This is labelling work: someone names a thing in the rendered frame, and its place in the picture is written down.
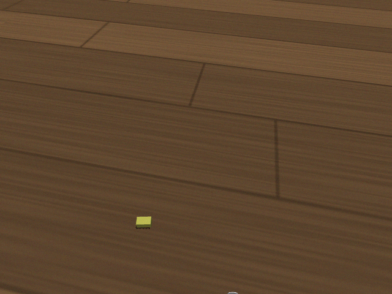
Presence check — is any small box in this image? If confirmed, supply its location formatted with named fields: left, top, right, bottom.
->
left=136, top=217, right=152, bottom=227

